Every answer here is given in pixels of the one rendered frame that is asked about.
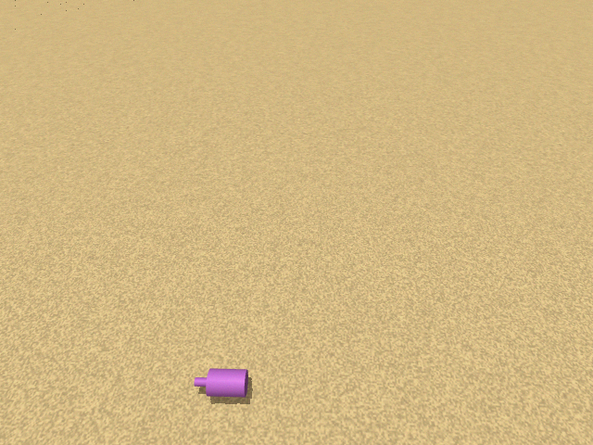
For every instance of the bottle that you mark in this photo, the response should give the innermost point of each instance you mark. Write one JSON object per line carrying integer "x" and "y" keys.
{"x": 224, "y": 382}

